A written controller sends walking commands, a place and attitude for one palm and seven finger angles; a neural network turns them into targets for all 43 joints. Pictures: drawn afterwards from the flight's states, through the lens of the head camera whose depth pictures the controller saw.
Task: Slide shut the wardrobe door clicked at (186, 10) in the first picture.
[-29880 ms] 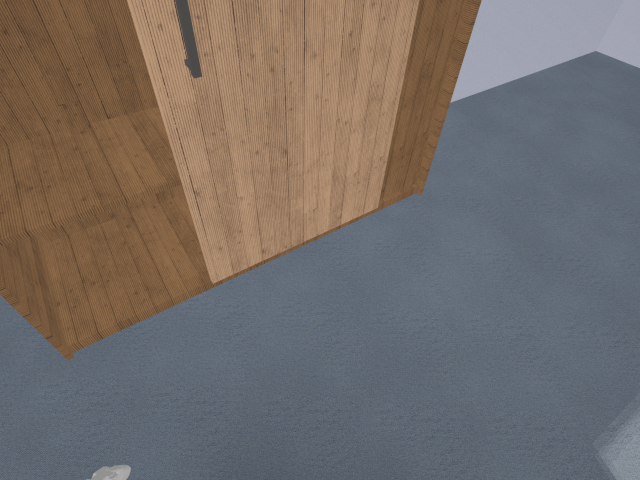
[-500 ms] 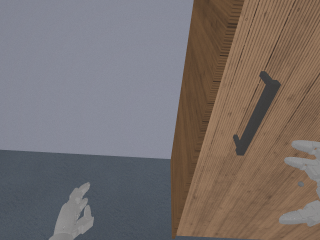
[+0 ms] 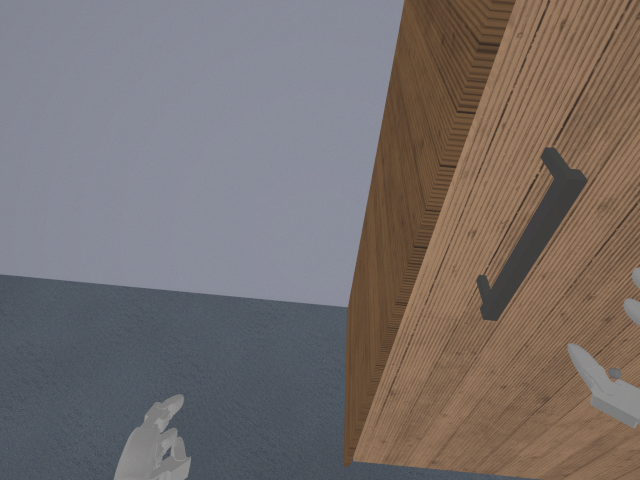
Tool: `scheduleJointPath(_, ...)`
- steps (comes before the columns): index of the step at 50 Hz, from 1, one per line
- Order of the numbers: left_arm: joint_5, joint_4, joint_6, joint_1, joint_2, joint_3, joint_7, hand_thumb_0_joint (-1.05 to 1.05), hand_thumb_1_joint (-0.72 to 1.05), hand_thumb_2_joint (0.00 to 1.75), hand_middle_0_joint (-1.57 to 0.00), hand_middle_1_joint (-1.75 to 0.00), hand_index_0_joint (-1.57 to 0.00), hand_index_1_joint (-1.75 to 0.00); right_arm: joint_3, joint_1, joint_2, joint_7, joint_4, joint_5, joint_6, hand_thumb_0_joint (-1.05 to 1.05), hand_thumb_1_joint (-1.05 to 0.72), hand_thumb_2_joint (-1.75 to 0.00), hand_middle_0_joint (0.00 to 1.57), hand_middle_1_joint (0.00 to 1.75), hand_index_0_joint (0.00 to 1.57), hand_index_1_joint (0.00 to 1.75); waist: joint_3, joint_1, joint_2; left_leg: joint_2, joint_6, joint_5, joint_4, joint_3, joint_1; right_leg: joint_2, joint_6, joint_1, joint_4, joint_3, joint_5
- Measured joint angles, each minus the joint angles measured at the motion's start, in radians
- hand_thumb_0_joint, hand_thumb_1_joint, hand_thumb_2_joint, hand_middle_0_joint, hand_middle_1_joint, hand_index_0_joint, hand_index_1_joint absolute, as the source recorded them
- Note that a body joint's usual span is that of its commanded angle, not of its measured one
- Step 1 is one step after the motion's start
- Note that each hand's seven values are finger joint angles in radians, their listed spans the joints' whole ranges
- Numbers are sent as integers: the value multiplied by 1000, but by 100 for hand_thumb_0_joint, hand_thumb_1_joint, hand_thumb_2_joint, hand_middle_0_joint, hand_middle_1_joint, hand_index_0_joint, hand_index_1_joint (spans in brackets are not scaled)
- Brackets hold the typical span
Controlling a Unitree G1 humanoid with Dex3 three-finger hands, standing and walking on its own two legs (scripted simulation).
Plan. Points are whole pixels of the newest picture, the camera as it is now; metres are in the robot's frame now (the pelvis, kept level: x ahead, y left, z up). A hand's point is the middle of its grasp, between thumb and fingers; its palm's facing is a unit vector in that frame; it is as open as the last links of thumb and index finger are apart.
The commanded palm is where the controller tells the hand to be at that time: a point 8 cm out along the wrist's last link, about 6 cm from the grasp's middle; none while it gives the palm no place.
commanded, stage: draw the hand back to the body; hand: right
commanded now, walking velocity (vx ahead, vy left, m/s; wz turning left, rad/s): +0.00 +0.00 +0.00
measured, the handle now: (517, 243) +0.33 -0.22 +0.18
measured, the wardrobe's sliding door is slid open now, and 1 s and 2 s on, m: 0.00 0.00 0.00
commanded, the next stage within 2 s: step back with the hand held close in 0.52 s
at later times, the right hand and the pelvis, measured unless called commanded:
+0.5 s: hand (624, 374) +0.19 -0.27 +0.16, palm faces +0.48 +0.81 -0.35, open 7.5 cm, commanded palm +0.13 -0.30 +0.17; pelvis +0.00 -0.01 +0.00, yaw +0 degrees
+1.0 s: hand (623, 383) +0.18 -0.27 +0.15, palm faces +0.35 +0.81 -0.47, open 7.4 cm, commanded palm +0.12 -0.31 +0.18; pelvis -0.03 -0.02 +0.00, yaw +2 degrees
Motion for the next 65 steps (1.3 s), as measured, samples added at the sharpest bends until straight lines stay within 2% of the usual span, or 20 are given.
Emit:
scheduleJointPath(11,3,-18,27,-17,4,5,-2,1,90,90,-20,-30,-20,-30,6,-9,10,0,-15,-4,10,1,-72,-81,22,40,21,40,2,-9,9,5,-6,7,-19,-2,14,5,-6,11,-13,-2,4)
scheduleJointPath(19,6,-21,37,-21,-6,-3,-5,1,90,90,-20,-30,-20,-30,9,-16,15,-2,-18,-4,21,1,-86,-88,21,32,21,32,8,-12,8,5,-7,15,-31,1,22,6,-7,16,-19,0,9)
scheduleJointPath(34,5,-17,46,-12,-4,-7,-6,1,90,90,-20,-30,-20,-30,-2,-28,9,4,-13,-3,18,2,-89,-89,21,30,21,30,10,-11,2,-1,-3,26,-40,4,26,0,-3,16,-24,4,20)
scheduleJointPath(40,12,-48,88,-35,14,-5,-13,1,90,90,-20,-30,-20,-30,-54,-28,-2,-2,-22,-19,-61,2,-89,-90,21,30,20,30,15,11,3,-16,-5,68,-69,-9,-33,-15,-7,-54,-13,-9,31)
scheduleJointPath(46,6,-95,133,-40,22,16,-3,1,91,90,-20,-30,-20,-30,-37,39,-26,3,-56,-24,-72,1,-89,-90,21,30,20,30,35,42,19,-1,-20,83,-49,-32,-96,-2,-21,-98,-21,-33,54)
scheduleJointPath(50,2,-112,148,-31,16,22,5,1,91,90,-20,-30,-20,-30,-52,66,-60,-1,-96,-26,-77,2,-89,-89,22,30,21,30,48,50,40,7,-27,83,-19,-38,-130,6,-30,-125,-3,-39,59)
scheduleJointPath(56,-1,-121,136,-18,6,17,7,1,91,90,-20,-30,-20,-30,-93,64,-77,-15,-126,-32,-99,2,-89,-89,22,30,21,30,52,46,52,14,-33,79,39,-38,-181,10,-41,-176,52,-39,57)
scheduleJointPath(65,5,-97,93,-2,1,7,3,1,90,90,-20,-30,-20,-30,-83,39,-22,-29,-122,-51,-129,1,-89,-89,21,30,21,30,35,39,43,12,-34,93,75,-25,-237,8,-49,-262,142,-23,26)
